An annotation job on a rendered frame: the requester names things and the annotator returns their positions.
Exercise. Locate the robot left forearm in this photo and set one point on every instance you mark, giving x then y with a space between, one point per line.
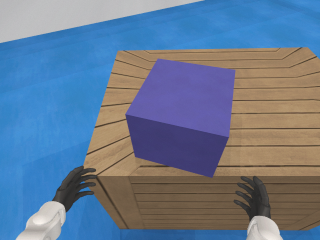
46 223

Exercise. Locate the pedestal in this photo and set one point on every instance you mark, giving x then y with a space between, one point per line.
274 135

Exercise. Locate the left robot hand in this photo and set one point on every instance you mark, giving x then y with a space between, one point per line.
68 192

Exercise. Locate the carton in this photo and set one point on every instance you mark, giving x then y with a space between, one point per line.
181 116

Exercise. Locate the right robot hand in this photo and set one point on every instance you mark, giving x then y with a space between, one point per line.
259 203

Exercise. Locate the robot right forearm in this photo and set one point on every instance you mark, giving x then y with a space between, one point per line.
263 228

